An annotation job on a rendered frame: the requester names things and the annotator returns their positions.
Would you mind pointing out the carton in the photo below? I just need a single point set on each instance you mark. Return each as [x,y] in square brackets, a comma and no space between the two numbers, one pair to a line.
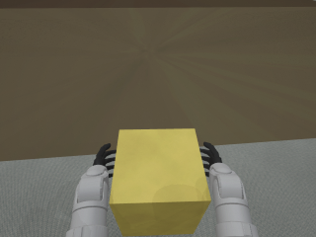
[159,185]

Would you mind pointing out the left robot hand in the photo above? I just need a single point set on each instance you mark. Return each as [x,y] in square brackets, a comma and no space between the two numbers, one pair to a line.
[102,154]

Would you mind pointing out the right robot hand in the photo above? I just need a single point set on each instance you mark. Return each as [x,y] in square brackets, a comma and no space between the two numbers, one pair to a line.
[213,156]

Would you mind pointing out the robot left forearm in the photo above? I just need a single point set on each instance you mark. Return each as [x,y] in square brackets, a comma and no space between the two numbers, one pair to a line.
[90,205]

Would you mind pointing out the robot right forearm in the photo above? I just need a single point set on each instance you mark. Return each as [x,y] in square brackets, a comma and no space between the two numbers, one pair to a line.
[233,218]

